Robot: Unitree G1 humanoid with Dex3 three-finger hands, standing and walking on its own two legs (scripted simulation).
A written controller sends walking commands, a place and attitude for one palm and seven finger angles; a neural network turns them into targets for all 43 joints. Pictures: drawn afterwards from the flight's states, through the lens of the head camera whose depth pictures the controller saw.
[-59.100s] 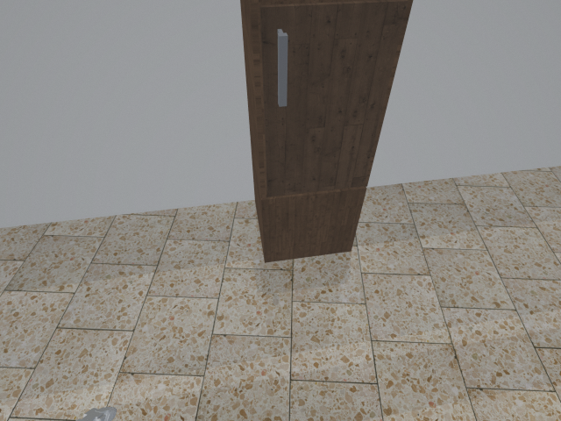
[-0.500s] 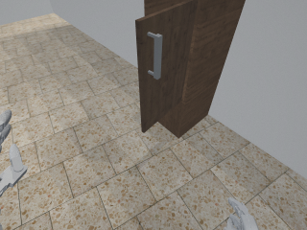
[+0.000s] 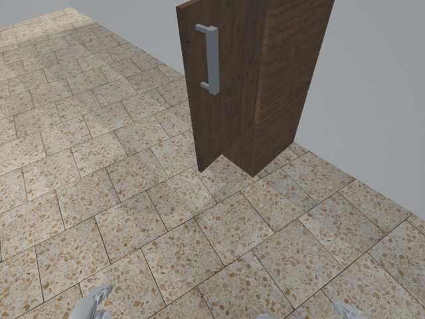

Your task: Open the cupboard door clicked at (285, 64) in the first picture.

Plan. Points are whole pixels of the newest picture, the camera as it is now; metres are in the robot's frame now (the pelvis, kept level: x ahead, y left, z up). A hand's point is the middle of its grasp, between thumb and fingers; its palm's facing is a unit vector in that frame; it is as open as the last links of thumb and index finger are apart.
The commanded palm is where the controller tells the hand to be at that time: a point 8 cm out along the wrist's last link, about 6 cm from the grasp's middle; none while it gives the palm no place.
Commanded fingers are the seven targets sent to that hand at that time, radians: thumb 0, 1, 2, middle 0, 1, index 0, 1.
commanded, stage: let the arm hang, fingers relaxed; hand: left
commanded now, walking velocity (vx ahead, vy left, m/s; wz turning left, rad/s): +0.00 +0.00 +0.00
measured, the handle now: (207, 61) +0.69 +0.03 +0.13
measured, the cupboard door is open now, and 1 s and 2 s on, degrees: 96 96 96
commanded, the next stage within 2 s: look to check the result in 0.86 s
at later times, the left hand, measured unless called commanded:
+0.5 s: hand out of the picture +0.07 +0.25 -0.13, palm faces +0.03 -0.92 -0.38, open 7.4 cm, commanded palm none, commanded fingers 0.00 0.90 0.90 -0.20 -0.30 -0.20 -0.30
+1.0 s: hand out of the picture +0.14 +0.21 -0.13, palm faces +0.00 -0.95 -0.32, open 7.4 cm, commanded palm none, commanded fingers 0.00 0.90 0.90 -0.20 -0.30 -0.20 -0.30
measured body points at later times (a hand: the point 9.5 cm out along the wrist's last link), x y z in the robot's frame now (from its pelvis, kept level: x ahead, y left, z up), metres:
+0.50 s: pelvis +0.02 -0.02 +0.02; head +0.04 -0.04 +0.47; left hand +0.07 +0.29 -0.11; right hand +0.05 -0.28 -0.14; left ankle +0.03 +0.10 -0.72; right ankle +0.08 -0.12 -0.72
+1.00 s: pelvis +0.06 -0.02 +0.02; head +0.09 -0.04 +0.47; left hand +0.14 +0.26 -0.11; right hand +0.13 -0.31 -0.13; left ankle +0.03 +0.11 -0.72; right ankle +0.08 -0.12 -0.72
